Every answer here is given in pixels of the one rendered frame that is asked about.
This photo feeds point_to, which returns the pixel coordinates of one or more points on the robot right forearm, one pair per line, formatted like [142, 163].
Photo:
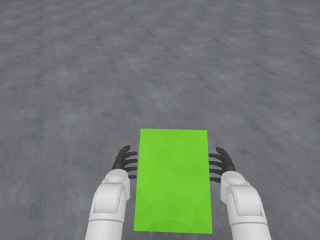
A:
[244, 207]

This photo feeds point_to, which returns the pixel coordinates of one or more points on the robot left hand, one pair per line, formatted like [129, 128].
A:
[120, 161]

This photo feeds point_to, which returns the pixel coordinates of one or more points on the carton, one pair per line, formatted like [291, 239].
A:
[173, 182]

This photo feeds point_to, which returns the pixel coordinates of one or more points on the robot left forearm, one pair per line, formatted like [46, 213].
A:
[108, 207]

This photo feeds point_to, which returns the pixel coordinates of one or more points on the robot right hand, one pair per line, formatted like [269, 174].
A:
[225, 164]

